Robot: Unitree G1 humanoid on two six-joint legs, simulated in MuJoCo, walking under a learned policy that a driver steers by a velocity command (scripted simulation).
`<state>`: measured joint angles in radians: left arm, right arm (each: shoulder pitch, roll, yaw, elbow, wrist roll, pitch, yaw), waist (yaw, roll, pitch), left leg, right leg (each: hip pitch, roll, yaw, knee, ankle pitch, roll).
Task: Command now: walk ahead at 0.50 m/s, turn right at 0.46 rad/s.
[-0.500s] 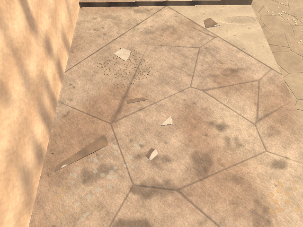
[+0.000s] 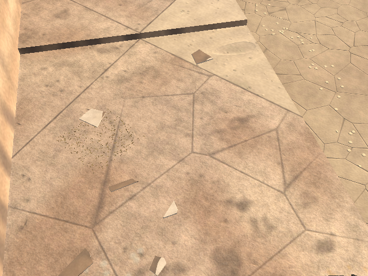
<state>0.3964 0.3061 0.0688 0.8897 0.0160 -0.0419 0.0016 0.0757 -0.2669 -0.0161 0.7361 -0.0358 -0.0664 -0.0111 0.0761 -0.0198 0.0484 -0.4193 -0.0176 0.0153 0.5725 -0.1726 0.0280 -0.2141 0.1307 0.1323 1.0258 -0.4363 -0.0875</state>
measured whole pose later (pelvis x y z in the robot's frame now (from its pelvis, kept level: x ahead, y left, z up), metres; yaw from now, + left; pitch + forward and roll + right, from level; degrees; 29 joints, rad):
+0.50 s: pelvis +0.24 -0.05 +0.01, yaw -3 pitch +1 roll +2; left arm 0.11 0.21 0.01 0.82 0.02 -0.06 0.00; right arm 0.37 -0.21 -0.02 0.97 0.01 -0.05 -0.02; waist -0.06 0.02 0.05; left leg -0.28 0.00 -0.01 1.02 -0.50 0.03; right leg -0.37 0.01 -0.08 0.52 -0.16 -0.07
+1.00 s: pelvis +0.27 -0.02 +0.01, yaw +13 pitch +0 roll -1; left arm 0.22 0.27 0.06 0.86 0.04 0.03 0.01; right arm 0.23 -0.24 -0.06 0.82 -0.02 0.04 0.01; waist 0.00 -0.04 0.01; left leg -0.26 -0.01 0.05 0.59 -0.33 0.08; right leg -0.37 -0.07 -0.18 0.81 -0.47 0.00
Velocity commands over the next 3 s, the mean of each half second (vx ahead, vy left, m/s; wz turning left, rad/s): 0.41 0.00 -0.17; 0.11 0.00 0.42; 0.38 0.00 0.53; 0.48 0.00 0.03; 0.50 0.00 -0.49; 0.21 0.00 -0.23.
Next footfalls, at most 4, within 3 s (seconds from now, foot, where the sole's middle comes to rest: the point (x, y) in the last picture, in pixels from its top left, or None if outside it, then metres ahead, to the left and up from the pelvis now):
0.40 right None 0.34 -0.13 -0.76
0.94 left None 0.29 0.06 -0.76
1.42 right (213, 240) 0.59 -0.04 -0.76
1.90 left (132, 201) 0.72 0.28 -0.76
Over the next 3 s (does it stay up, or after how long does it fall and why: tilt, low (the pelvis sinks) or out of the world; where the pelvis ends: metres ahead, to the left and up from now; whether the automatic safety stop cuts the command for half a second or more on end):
stays up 1.12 0.28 0.01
